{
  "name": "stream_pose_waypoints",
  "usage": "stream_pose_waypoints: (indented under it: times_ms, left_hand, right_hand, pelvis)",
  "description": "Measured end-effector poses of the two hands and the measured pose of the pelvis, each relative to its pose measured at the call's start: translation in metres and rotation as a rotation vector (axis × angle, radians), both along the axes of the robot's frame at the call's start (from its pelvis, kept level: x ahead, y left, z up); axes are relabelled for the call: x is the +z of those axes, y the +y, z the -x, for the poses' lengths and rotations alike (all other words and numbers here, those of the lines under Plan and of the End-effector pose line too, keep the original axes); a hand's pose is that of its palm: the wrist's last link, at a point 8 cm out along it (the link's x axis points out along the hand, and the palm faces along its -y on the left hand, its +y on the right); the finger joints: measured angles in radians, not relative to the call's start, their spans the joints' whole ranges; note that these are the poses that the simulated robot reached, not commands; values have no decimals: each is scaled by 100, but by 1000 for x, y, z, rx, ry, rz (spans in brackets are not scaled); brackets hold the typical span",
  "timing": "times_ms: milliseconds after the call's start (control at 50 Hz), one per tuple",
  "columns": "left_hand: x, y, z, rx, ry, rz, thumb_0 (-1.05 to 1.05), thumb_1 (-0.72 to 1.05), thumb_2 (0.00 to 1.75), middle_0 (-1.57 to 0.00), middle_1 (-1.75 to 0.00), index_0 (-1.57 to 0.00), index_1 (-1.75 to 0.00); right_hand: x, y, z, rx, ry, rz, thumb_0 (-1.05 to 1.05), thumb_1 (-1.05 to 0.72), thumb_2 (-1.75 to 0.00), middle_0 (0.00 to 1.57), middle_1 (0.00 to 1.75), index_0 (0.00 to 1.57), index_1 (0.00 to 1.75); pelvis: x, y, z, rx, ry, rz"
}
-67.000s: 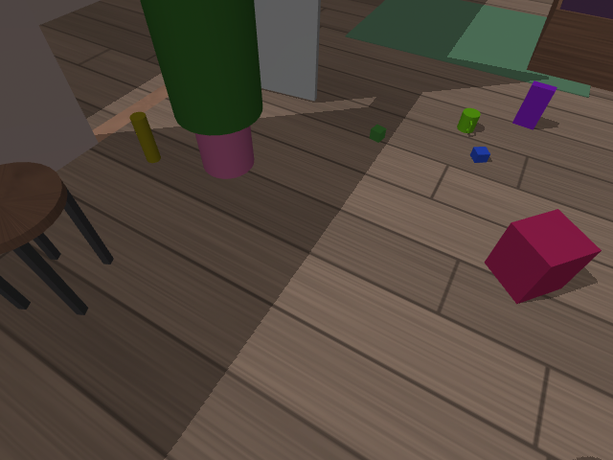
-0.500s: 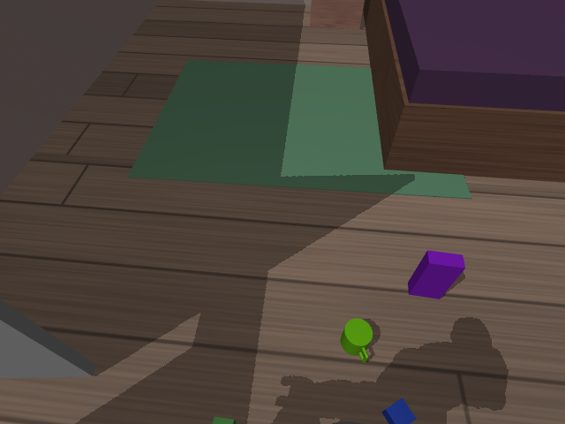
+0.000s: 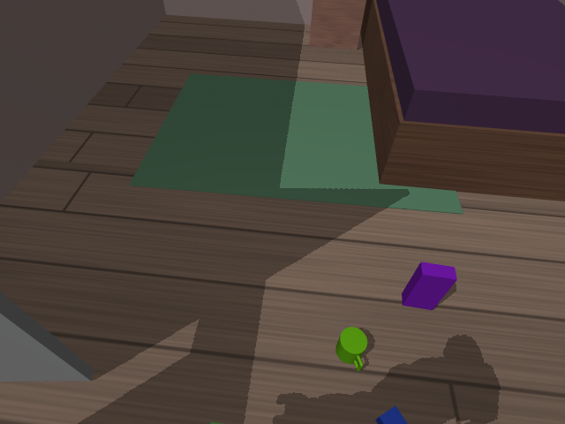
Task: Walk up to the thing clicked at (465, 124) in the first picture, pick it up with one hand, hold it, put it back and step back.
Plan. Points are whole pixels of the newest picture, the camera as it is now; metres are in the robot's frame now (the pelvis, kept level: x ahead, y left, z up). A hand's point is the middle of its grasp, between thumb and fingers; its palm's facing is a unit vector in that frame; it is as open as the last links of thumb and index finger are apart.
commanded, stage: stand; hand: right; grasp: from above
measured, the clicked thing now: (353, 350) +0.46 -0.26 -0.73
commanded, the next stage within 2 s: step back in 1.56 s
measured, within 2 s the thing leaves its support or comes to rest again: neither
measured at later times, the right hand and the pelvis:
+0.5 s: hand out of the picture +0.08 -0.22 -0.16, palm faces -0.01 +0.95 -0.33, open 7.4 cm; pelvis +0.01 +0.01 +0.00, yaw +1 degrees
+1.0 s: hand out of the picture +0.10 -0.22 -0.15, palm faces -0.02 +0.94 -0.34, open 7.4 cm; pelvis +0.01 +0.02 +0.00, yaw +1 degrees
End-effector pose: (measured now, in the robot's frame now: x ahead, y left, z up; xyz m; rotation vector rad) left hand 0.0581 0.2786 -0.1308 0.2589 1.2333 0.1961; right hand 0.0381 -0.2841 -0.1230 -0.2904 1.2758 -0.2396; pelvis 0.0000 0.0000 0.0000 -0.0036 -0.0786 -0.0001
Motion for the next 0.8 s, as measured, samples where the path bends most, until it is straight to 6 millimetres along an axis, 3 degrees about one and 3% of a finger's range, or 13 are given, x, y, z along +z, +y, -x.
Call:
stream_pose_waypoints:
  times_ms: [220, 520, 800]
  left_hand:
    - [1, 16, 11, 12, 49, -15, 0, 90, 90, -21, -30, -20, -30]
    - [2, 16, -3, 11, 26, -2, 0, 90, 90, -21, -30, -20, -30]
    - [4, 24, -9, 17, 24, -11, 0, 90, 90, -21, -30, -20, -30]
  right_hand:
    - [0, 8, -3, 1, 21, -8, 1, -91, -90, 20, 30, 20, 30]
    - [4, 18, -38, 33, -29, -19, 1, -91, -90, 20, 30, 20, 30]
    - [7, 17, -48, 42, -36, -8, 1, -91, -90, 20, 30, 20, 30]
  pelvis:
    - [2, 8, -4, 2, 8, -1]
    - [3, 13, -11, 11, 14, 1]
    - [4, 16, -15, 17, 18, 1]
